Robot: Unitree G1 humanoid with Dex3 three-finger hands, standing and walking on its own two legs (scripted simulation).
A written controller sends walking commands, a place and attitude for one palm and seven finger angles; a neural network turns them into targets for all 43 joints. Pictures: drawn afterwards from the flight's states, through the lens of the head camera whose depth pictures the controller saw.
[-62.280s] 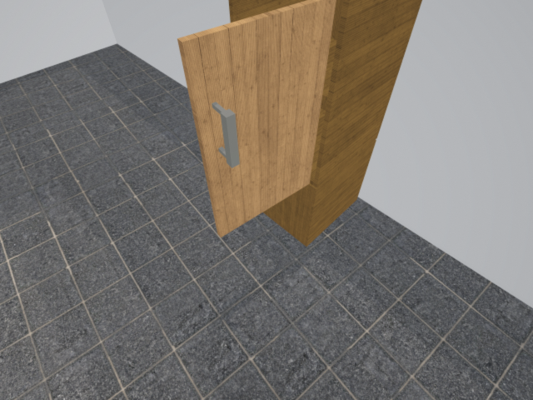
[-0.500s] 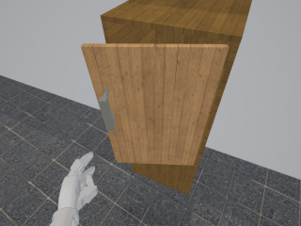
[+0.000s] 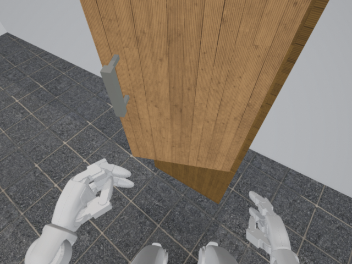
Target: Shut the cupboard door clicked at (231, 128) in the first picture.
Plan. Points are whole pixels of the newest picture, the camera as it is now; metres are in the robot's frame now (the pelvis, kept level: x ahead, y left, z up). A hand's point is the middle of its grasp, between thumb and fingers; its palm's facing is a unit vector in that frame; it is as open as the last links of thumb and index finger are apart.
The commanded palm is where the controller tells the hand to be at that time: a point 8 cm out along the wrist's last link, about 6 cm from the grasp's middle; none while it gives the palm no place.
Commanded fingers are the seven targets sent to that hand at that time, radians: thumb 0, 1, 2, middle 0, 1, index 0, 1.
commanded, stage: raise the hand and make a fist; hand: left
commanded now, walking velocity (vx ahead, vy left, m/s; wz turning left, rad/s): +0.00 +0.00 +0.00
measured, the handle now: (118, 87) +0.46 +0.18 +0.13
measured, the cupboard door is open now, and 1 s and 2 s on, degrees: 22 22 22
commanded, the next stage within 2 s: bring the fist close to the handle in 1.18 s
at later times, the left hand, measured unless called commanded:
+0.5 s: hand (68, 181) +0.24 +0.21 +0.12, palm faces -0.03 -1.00 -0.05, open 3.1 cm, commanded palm +0.22 +0.26 +0.11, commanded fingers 0.00 0.90 0.90 -1.30 -1.50 -1.30 -1.50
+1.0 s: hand (63, 169) +0.26 +0.23 +0.11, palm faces -0.11 -0.99 -0.02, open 3.1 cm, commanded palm +0.24 +0.29 +0.13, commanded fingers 0.00 0.90 0.90 -1.30 -1.50 -1.30 -1.50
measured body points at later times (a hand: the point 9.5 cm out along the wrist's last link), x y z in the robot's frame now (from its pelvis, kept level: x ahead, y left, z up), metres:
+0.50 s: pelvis +0.02 +0.03 +0.03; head +0.06 +0.04 +0.48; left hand +0.23 +0.27 +0.12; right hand +0.20 -0.21 -0.02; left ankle +0.00 +0.10 -0.66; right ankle +0.05 -0.06 -0.66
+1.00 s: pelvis +0.03 +0.06 +0.05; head +0.05 +0.07 +0.49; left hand +0.26 +0.29 +0.12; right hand +0.19 -0.18 -0.02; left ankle +0.00 +0.10 -0.66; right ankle +0.05 -0.06 -0.66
